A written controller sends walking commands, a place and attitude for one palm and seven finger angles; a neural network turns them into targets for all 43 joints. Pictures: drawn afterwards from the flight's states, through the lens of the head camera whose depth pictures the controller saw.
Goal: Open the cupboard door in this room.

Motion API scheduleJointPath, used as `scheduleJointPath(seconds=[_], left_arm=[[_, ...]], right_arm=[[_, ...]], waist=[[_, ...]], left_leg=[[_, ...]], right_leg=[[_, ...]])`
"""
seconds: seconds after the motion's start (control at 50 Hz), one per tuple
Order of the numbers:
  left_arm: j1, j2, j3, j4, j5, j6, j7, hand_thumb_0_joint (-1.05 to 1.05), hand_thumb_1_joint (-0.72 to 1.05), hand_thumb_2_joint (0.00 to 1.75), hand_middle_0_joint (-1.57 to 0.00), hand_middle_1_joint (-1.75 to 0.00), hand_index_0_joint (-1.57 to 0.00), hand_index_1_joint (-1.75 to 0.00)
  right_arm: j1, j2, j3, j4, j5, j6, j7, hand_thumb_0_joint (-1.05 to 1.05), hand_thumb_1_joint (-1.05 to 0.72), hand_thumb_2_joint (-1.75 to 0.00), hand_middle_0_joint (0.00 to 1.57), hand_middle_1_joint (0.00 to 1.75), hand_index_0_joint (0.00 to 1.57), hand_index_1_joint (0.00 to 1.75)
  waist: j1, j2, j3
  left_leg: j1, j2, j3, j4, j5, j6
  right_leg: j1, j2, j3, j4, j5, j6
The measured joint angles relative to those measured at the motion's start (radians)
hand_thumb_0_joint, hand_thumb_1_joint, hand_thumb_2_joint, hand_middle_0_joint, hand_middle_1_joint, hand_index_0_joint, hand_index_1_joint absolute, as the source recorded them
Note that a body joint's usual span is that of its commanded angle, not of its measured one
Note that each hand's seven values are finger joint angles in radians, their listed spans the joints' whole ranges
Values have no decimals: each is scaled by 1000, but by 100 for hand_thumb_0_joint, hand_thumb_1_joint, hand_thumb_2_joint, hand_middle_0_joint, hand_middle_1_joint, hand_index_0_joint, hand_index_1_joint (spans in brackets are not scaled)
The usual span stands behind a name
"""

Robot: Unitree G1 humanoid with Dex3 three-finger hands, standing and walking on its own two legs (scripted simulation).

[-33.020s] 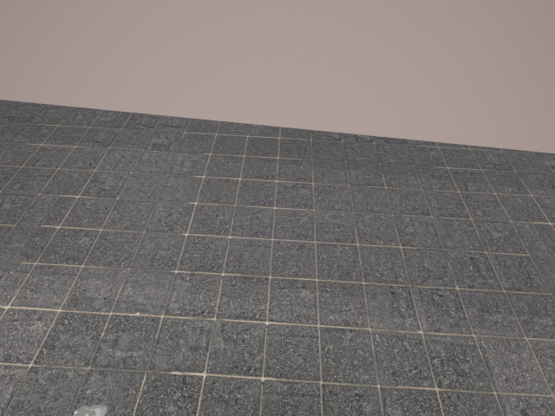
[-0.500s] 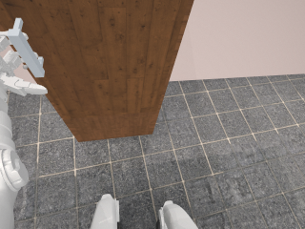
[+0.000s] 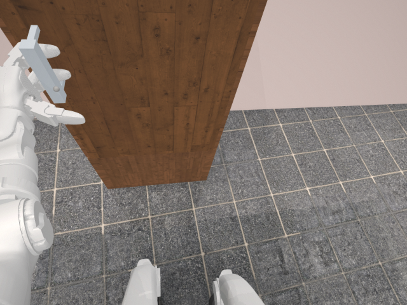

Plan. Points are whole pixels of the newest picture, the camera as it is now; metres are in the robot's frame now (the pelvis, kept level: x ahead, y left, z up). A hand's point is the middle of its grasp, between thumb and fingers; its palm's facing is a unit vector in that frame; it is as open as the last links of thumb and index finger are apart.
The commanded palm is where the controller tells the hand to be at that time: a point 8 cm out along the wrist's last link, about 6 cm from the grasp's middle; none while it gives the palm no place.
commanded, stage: slide the fingers in behind the handle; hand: left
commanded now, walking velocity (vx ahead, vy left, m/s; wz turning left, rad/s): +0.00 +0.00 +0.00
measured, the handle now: (47, 66) +0.54 +0.27 +0.09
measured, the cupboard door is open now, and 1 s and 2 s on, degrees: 0 0 24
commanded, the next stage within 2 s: close the thumb around the handle in 0.42 s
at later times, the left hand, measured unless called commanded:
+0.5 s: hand (61, 88) +0.49 +0.24 +0.09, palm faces +0.08 -1.00 +0.00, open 13.9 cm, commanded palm +0.47 +0.28 +0.09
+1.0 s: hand (60, 89) +0.49 +0.25 +0.08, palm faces +0.08 -1.00 +0.01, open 7.9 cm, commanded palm +0.47 +0.28 +0.09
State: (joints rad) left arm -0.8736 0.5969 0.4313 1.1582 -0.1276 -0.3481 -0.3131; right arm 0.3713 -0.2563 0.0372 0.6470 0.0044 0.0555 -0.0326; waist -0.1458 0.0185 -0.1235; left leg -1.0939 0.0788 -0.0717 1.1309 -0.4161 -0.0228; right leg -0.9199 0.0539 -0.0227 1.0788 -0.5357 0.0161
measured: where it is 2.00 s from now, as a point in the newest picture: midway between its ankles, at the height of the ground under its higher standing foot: outside the picture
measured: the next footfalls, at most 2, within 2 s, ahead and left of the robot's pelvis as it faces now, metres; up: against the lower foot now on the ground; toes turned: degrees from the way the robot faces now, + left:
none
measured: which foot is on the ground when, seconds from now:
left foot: down 0.00-1.00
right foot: down 0.00-1.00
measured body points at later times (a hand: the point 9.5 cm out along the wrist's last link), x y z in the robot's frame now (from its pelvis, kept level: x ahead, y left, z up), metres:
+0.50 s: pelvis +0.00 +0.00 +0.00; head +0.12 +0.03 +0.44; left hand +0.48 +0.30 +0.09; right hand +0.02 -0.27 -0.11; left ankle +0.06 +0.13 -0.65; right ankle -0.01 -0.14 -0.65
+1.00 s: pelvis +0.00 +0.00 +0.00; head +0.12 +0.04 +0.43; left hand +0.48 +0.30 +0.09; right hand +0.02 -0.27 -0.10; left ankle +0.06 +0.13 -0.65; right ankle -0.01 -0.14 -0.65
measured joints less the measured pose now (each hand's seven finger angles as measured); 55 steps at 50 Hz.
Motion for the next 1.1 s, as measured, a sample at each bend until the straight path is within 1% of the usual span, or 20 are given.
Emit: scheduleJointPath(seconds=[0.1, 0.2, 0.32, 0.44, 0.56, 0.64, 0.72, 0.8, 0.98, 1.04, 1.1], left_arm=[[4, -16, -15, -14, 10, -1, 18, -1, -50, 30, -30, -121, -31, -122], [16, -31, -9, -16, 13, -4, 23, -1, -50, 30, -30, -120, -31, -122], [15, -16, 10, 5, 22, -11, 19, -1, -50, 30, -31, -121, -33, -122], [28, -17, 18, -6, 11, -19, 12, -1, -50, 30, -31, -120, -32, -121], [37, -16, 19, -16, 12, -14, 10, -1, -50, 30, -30, -120, -31, -120], [42, -22, 24, -18, 6, -18, 10, -1, -45, 32, -30, -120, -31, -121], [48, -18, 28, -17, 8, -16, 7, -1, -33, 37, -31, -122, -32, -122], [46, -12, 27, -11, 6, -17, 1, -1, -16, 45, -32, -124, -33, -124], [21, -9, 10, 4, 6, -11, -1, 0, 31, 65, -36, -129, -36, -128], [17, -10, 11, -3, 12, -7, 7, 0, 48, 72, -37, -130, -37, -130], [27, -22, 7, -23, 9, -14, 20, 0, 63, 78, -38, -132, -38, -132]], right_arm=[[-1, 3, -3, 4, -4, -3, 4, 0, -91, -90, 20, 30, 21, 30], [-3, 4, -3, 2, -4, -1, 7, 0, -91, -90, 20, 30, 21, 30], [-2, 3, 2, -9, -3, 0, 5, 0, -91, -90, 20, 30, 21, 30], [4, 1, 0, -8, -1, 5, 6, 0, -91, -90, 20, 30, 21, 30], [10, -2, -3, -11, 0, 9, 5, 1, -91, -90, 20, 30, 21, 30], [9, -2, -3, -6, 1, 11, 5, 1, -91, -90, 20, 30, 21, 30], [7, -3, -3, -9, 2, 12, 4, 1, -91, -90, 20, 30, 21, 30], [3, -4, -3, -9, 3, 11, 2, 1, -91, -90, 20, 30, 21, 30], [-5, -5, -2, -7, 2, 7, -1, 0, -91, -90, 20, 30, 21, 30], [-5, -4, -2, -9, -1, 4, -1, 0, -91, -90, 20, 30, 21, 30], [-2, -1, -6, -7, -3, 3, 2, 0, -91, -90, 20, 30, 21, 30]], waist=[[2, 1, -2], [-2, 3, -4], [-9, 5, -4], [-8, 6, -6], [-8, 7, -5], [-6, 4, -6], [-7, 4, -7], [-7, 3, -6], [-6, 2, -4], [-9, 3, -2], [-6, 5, -4]], left_leg=[[1, -2, -2, -1, 1, 0], [11, 0, 2, -5, 0, 1], [15, 2, 8, -4, -2, 2], [19, 5, 13, -5, -3, 2], [21, 5, 14, -7, -3, 1], [26, 6, 15, -9, -3, 1], [28, 6, 15, -9, -3, 1], [28, 6, 13, -9, -3, 1], [16, 2, 9, -4, -3, 2], [10, 2, 9, -2, -3, 3], [12, 2, 12, -4, -3, 3]], right_leg=[[3, -2, -2, -2, 0, 0], [11, -1, 2, -7, 1, 1], [11, 1, 8, -3, 1, 2], [11, 3, 13, -2, 1, 2], [12, 3, 15, -2, 1, 1], [16, 3, 16, -4, 1, 2], [19, 4, 16, -5, 1, 1], [20, 4, 15, -6, 2, 1], [11, 1, 11, -2, 1, 3], [5, 1, 11, -1, 1, 3], [6, 1, 13, -3, 1, 4]])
